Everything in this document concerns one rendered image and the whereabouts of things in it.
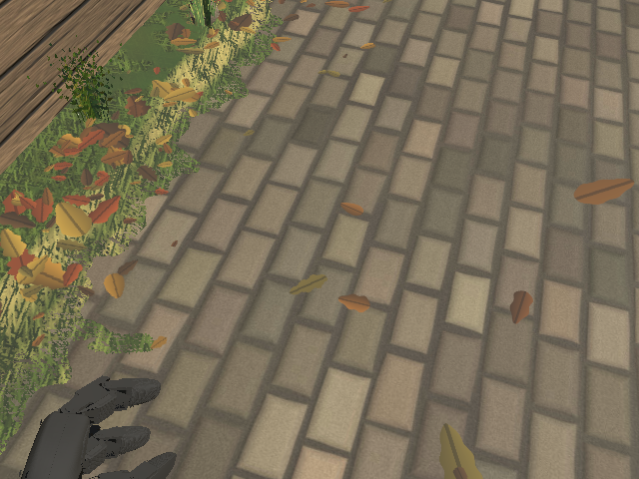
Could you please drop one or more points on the left robot hand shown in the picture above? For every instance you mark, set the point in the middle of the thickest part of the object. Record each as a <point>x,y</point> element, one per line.
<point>66,447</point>

